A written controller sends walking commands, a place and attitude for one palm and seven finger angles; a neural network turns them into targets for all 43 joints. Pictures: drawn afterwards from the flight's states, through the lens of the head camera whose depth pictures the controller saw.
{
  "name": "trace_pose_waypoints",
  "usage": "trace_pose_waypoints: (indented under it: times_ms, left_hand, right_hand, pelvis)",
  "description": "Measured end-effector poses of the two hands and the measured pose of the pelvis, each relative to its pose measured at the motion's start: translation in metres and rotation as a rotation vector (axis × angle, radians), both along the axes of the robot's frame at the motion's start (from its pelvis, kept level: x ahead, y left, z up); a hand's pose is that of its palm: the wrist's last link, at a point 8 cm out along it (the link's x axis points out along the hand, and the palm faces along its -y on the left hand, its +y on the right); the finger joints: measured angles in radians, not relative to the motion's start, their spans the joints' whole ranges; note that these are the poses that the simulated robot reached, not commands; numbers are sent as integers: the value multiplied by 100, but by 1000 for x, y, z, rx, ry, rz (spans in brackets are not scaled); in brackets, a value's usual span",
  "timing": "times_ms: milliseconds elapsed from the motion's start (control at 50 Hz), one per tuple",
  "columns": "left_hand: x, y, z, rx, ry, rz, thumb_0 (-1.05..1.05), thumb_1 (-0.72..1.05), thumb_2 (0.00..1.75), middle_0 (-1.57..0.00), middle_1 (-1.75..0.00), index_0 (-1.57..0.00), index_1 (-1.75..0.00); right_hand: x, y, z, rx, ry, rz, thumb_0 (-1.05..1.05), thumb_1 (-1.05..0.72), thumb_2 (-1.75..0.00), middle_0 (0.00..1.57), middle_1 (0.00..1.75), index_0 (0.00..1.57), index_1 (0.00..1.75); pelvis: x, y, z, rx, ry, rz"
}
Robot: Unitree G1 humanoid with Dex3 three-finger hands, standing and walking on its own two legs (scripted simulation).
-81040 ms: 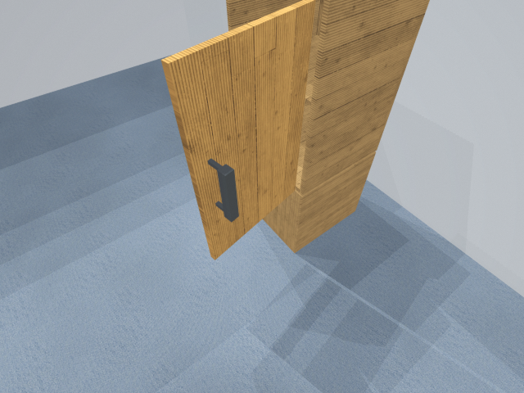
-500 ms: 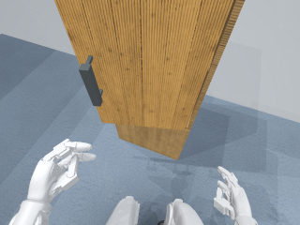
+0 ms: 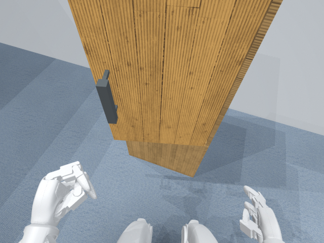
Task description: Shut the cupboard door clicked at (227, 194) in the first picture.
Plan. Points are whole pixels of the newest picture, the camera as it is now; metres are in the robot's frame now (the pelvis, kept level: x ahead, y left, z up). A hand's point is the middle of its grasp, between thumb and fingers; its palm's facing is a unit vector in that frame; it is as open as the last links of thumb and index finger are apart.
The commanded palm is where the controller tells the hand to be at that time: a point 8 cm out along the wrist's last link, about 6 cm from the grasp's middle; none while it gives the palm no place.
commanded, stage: raise the hand and make a fist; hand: left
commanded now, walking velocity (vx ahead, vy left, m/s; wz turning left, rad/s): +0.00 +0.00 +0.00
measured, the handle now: (109, 98) +0.47 +0.19 +0.05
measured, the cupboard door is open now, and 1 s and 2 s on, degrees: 16 16 16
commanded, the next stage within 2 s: bring the fist close to the handle in 0.72 s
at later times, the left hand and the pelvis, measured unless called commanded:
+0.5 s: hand (82, 186) +0.23 +0.19 +0.05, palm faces +0.00 -1.00 -0.04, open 3.1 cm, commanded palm +0.20 +0.24 +0.05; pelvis +0.00 +0.00 +0.01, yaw +0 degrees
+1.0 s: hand (93, 179) +0.24 +0.17 +0.05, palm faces +0.01 -1.00 -0.05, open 3.1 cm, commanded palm +0.23 +0.22 +0.05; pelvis +0.00 -0.02 +0.00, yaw +0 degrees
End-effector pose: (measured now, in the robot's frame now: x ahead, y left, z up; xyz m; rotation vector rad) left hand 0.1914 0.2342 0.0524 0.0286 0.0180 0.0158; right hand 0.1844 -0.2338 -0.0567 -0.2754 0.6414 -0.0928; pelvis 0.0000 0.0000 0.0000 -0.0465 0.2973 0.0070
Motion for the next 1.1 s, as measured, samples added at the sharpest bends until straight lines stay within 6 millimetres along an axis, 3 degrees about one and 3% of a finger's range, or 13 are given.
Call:
trace_pose_waypoints:
  times_ms: [220, 540, 880, 1100]
  left_hand:
    - [5, 10, 3, 8, 9, -4, 1, 90, 90, -127, -147, -127, -147]
    - [16, 5, 4, 10, 19, -18, 1, 90, 90, -130, -150, -130, -150]
    - [15, -11, 4, 15, 15, -12, 1, 90, 90, -130, -150, -130, -150]
    - [50, -13, 3, 13, -18, -25, 1, 90, 90, -130, -150, -130, -150]
  right_hand:
    - [7, 21, 5, 23, -3, 50, 1, -90, -90, 21, 30, 20, 30]
    - [-17, -3, -2, 4, 62, -8, 2, -90, -90, 21, 30, 20, 30]
    - [-6, -11, -5, 20, 40, 4, 2, -90, -90, 20, 30, 20, 30]
    - [-7, -16, -13, 20, 68, 1, 2, -90, -90, 20, 30, 20, 30]
  pelvis:
    - [1, 5, 3, -11, -5, 8]
    - [2, -1, 5, -2, -3, 1]
    - [3, -14, 3, 9, -2, 1]
    - [4, -19, 0, 10, 6, 3]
